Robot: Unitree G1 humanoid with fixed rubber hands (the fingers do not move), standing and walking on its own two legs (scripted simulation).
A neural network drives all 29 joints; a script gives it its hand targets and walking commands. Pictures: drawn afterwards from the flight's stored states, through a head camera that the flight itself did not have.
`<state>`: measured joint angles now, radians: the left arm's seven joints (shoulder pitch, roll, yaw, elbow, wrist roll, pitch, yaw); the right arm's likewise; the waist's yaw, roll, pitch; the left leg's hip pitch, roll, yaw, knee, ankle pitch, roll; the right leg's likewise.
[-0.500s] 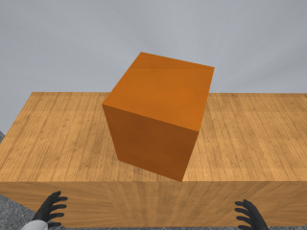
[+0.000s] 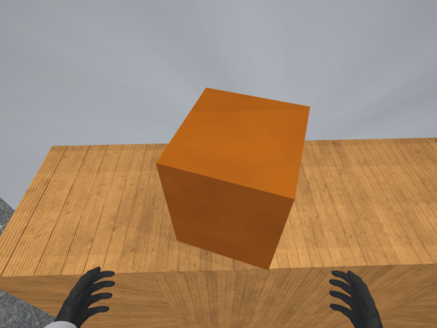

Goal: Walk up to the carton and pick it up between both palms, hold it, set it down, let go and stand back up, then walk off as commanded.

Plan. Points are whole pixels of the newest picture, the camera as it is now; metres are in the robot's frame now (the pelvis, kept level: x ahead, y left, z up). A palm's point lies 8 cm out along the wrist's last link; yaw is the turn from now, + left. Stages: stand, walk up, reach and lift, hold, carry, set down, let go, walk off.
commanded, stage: reach and lift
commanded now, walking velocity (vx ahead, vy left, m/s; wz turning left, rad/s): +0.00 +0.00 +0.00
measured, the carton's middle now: (237, 179) +0.38 +0.01 +0.06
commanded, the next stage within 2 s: none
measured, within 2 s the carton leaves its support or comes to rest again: neither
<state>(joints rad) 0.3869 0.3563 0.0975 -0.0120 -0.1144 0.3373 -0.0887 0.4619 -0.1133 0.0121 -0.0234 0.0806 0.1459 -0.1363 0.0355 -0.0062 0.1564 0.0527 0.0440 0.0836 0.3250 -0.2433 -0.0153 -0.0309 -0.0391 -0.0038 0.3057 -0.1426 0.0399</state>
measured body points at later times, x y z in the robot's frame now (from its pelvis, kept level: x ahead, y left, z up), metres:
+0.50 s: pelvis +0.01 +0.00 +0.00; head +0.00 +0.01 +0.45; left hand +0.16 +0.27 +0.05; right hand +0.17 -0.17 +0.04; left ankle -0.03 +0.12 -0.75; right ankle +0.03 -0.15 -0.75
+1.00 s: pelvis +0.01 +0.01 +0.00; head +0.00 +0.03 +0.45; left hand +0.21 +0.26 +0.09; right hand +0.20 -0.16 +0.09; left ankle -0.03 +0.12 -0.75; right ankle +0.02 -0.15 -0.75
